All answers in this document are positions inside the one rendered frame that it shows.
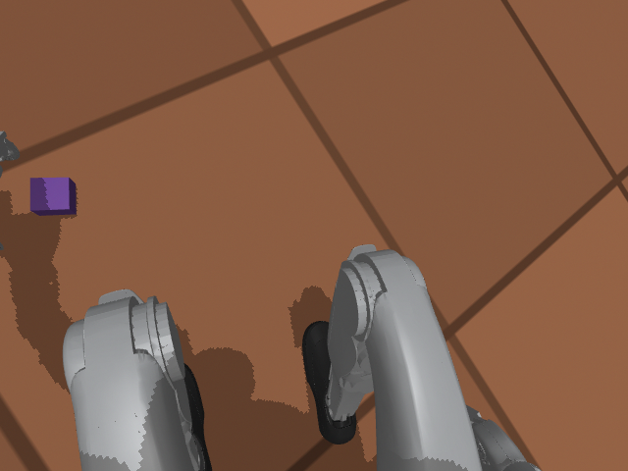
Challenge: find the right robot foot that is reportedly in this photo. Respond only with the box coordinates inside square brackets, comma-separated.
[302, 321, 356, 445]

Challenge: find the small box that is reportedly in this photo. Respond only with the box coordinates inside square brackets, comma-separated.
[30, 178, 77, 216]

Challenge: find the left robot hand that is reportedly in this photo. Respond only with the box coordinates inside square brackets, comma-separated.
[0, 131, 20, 250]

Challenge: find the right robot hand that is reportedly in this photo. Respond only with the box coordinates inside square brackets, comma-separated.
[466, 405, 527, 471]

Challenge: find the left robot foot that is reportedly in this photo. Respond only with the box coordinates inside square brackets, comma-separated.
[184, 364, 212, 471]

